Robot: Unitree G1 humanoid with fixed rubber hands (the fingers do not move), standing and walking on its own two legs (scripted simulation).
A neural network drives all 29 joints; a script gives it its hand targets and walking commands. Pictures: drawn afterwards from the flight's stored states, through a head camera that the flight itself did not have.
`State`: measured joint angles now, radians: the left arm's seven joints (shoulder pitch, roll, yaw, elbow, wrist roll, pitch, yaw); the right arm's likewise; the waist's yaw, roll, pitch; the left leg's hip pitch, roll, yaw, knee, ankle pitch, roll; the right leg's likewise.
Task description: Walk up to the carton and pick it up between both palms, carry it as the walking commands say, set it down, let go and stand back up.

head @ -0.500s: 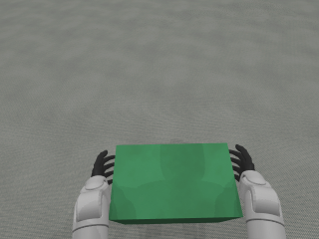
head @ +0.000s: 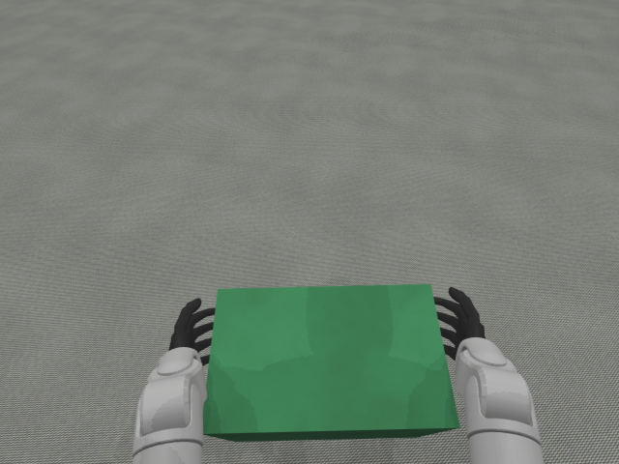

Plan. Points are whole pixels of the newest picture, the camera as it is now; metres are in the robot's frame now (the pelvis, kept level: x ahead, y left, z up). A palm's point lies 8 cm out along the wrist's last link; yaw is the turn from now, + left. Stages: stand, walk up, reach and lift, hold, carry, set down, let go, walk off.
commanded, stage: carry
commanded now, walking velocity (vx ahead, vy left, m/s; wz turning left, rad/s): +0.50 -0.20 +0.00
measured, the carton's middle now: (325, 369) +0.27 +0.01 -0.06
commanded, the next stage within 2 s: none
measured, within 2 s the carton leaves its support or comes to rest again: neither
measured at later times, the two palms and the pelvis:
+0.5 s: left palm (272, 221) +0.49 +0.10 +0.03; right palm (484, 222) +0.49 -0.26 +0.03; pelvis +0.23 -0.08 -0.02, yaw +1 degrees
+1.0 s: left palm (322, 120) +0.80 +0.01 +0.06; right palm (484, 117) +0.81 -0.35 +0.06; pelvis +0.55 -0.17 +0.00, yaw +0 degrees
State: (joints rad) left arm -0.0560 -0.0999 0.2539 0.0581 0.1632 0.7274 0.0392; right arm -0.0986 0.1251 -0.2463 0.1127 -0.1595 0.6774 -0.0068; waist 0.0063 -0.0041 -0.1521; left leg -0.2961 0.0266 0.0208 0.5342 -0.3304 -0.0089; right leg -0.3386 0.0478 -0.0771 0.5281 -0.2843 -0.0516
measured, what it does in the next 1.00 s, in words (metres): walks ahead: left foot, then right foot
